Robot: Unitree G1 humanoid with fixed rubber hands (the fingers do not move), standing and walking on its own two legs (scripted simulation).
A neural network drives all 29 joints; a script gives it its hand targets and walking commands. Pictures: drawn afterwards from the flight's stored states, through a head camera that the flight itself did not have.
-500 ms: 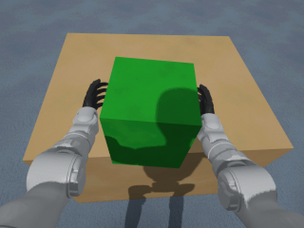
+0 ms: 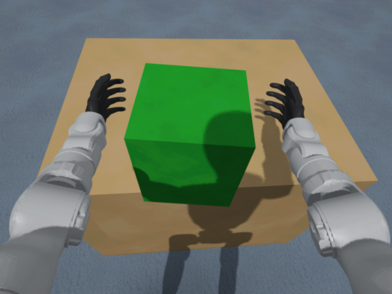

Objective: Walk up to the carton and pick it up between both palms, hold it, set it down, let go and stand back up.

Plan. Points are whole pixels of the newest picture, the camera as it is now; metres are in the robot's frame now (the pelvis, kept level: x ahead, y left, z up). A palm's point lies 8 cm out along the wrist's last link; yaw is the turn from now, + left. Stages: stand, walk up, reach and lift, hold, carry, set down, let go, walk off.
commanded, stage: set down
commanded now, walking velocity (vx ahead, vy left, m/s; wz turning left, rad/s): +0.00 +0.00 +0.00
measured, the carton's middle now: (190, 140) +0.44 +0.04 +0.04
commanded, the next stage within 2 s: none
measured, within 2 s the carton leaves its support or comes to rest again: neither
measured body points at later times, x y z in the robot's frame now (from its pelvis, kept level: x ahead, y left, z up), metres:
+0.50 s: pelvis +0.01 +0.00 +0.02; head +0.03 +0.01 +0.47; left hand +0.47 +0.24 +0.21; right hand +0.48 -0.17 +0.21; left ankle +0.03 +0.12 -0.73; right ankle +0.00 -0.13 -0.73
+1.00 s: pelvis +0.01 +0.00 +0.02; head +0.02 +0.01 +0.47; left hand +0.39 +0.26 +0.13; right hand +0.42 -0.16 +0.13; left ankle +0.03 +0.12 -0.73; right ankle +0.00 -0.13 -0.73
